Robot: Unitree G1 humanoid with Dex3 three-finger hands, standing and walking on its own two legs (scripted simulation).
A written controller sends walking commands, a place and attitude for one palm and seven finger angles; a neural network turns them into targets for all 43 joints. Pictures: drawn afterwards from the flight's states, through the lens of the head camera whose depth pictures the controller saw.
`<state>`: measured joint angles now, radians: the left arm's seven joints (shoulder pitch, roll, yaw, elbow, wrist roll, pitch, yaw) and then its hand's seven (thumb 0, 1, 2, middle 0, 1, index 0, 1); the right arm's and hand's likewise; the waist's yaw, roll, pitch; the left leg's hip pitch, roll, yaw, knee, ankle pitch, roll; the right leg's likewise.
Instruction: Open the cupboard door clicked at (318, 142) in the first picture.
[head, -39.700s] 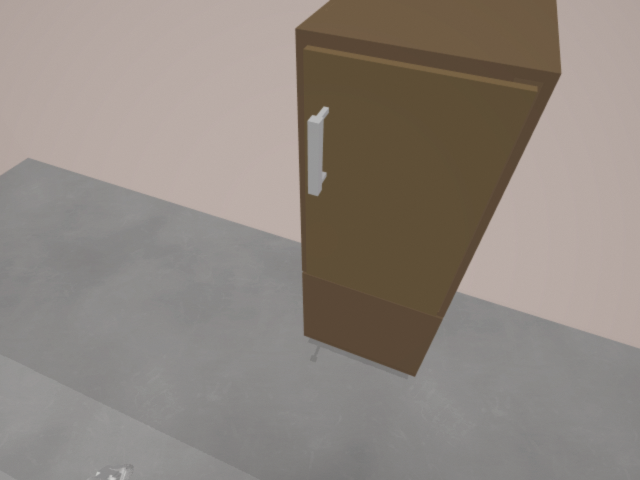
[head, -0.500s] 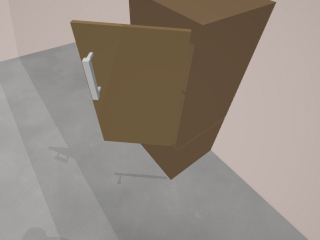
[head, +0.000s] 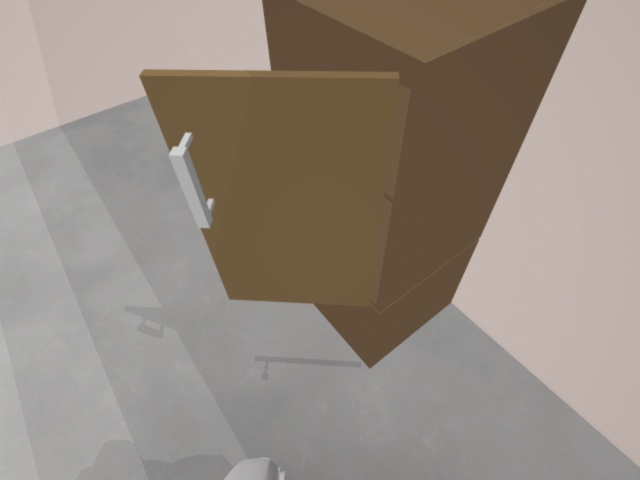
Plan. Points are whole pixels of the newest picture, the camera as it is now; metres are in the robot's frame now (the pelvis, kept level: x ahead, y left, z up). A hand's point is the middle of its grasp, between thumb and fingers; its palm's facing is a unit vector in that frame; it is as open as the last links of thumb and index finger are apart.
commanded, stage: shuffle to correct the standing spot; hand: left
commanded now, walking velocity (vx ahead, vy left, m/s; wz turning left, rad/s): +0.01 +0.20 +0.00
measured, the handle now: (196, 182) +0.54 +0.25 +0.05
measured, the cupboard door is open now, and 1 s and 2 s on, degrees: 48 48 48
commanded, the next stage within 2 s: come to a stop and stand still in 0.04 s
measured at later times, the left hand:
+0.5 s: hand out of the picture +0.06 +0.28 -0.18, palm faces +0.01 -0.98 -0.20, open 7.4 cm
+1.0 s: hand out of the picture -0.03 +0.19 -0.18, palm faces +0.04 -0.98 -0.17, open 7.3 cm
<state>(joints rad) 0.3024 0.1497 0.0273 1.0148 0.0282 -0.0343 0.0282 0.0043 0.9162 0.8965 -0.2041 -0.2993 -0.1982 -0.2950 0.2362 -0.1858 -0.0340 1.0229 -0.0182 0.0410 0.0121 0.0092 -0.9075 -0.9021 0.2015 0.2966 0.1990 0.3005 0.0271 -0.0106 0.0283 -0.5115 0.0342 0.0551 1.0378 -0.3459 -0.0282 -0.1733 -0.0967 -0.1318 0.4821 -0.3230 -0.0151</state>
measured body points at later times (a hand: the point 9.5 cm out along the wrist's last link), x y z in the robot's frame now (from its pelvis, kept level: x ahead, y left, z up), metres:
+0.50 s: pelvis +0.02 +0.09 +0.00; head +0.04 +0.11 +0.44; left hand +0.06 +0.33 -0.17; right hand +0.09 -0.14 -0.14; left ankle +0.08 +0.16 -0.74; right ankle -0.05 -0.04 -0.68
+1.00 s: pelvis -0.03 +0.02 -0.01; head -0.03 +0.02 +0.44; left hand -0.03 +0.24 -0.17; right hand -0.07 -0.19 -0.17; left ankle -0.02 +0.15 -0.75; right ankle -0.06 -0.05 -0.74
